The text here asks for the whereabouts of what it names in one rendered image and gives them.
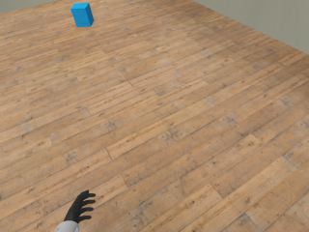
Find carton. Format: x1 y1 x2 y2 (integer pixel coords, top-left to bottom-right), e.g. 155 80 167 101
70 3 94 27

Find robot left forearm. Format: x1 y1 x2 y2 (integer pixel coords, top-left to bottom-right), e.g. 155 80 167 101
54 220 79 232

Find left robot hand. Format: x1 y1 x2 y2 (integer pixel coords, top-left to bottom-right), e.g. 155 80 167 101
64 190 96 223

